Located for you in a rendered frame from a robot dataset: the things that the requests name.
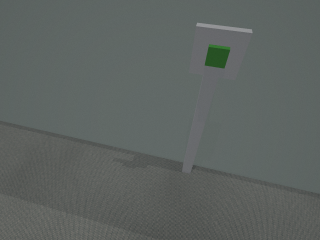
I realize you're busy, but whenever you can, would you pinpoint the panel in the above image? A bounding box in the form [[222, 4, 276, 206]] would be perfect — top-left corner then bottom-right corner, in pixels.
[[182, 23, 253, 174]]

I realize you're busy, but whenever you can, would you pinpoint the button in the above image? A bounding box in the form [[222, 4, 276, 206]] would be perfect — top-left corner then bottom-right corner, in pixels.
[[205, 44, 230, 69]]

